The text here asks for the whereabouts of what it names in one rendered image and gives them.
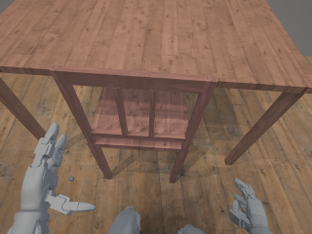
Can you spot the left robot hand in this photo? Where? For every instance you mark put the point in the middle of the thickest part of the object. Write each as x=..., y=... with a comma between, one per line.
x=42, y=173

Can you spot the left robot forearm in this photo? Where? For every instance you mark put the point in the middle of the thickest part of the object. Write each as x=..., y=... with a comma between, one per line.
x=30, y=222

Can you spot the table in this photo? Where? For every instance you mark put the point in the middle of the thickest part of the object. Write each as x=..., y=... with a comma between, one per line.
x=241, y=42

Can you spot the right robot hand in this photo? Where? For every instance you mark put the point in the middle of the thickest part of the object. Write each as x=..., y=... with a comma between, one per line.
x=252, y=214

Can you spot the left robot shin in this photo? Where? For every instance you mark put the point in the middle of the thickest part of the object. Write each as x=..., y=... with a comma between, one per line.
x=129, y=209

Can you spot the chair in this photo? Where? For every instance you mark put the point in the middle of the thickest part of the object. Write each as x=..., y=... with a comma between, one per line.
x=143, y=110

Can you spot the left robot thigh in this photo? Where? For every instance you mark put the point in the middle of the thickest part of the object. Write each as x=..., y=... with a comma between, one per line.
x=126, y=222

